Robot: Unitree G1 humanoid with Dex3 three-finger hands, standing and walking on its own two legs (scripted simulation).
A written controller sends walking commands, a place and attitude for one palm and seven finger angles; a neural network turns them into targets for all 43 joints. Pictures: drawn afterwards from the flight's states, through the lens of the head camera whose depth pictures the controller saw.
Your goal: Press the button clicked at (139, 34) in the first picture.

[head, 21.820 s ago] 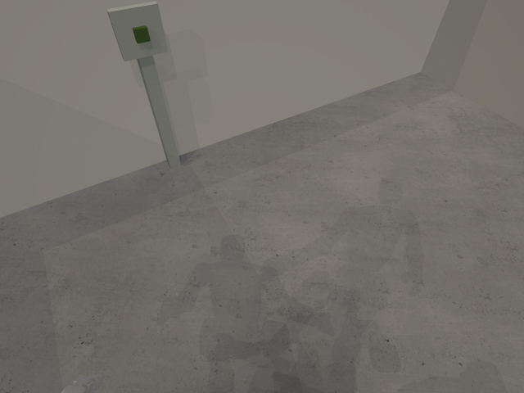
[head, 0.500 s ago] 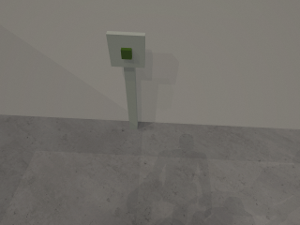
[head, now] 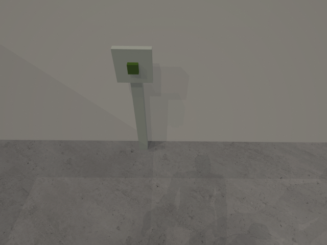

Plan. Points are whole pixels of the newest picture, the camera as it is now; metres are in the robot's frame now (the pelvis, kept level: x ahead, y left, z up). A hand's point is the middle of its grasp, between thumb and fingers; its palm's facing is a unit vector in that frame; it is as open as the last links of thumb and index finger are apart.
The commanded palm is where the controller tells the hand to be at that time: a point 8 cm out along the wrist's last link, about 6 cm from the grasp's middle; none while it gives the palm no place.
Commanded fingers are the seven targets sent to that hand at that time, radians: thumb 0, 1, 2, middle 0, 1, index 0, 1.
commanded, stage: let the arm hang, fingers relaxed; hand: left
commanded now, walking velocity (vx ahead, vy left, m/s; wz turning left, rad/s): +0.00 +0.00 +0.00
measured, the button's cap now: (133, 68) +0.86 +0.18 -0.04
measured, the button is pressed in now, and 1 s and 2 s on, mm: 0 0 0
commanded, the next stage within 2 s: stand and wait in 0.14 s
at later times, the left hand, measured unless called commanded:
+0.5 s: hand out of the picture +0.03 +0.19 -0.17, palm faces +0.02 -0.97 -0.23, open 7.4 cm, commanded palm none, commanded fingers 0.00 0.90 0.90 -0.20 -0.30 -0.20 -0.30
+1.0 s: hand out of the picture +0.09 +0.20 -0.16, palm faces -0.01 -0.96 -0.29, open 7.4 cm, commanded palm none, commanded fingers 0.00 0.90 0.90 -0.20 -0.30 -0.20 -0.30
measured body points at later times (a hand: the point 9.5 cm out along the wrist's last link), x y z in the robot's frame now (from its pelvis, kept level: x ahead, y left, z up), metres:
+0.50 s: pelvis +0.01 +0.00 +0.00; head +0.03 -0.01 +0.45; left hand +0.03 +0.24 -0.15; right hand +0.02 -0.24 -0.16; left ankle +0.03 +0.11 -0.74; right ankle +0.03 -0.11 -0.74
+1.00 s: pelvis +0.03 -0.01 +0.01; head +0.05 -0.03 +0.45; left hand +0.09 +0.25 -0.14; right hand +0.07 -0.27 -0.15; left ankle +0.03 +0.11 -0.74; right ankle +0.03 -0.11 -0.74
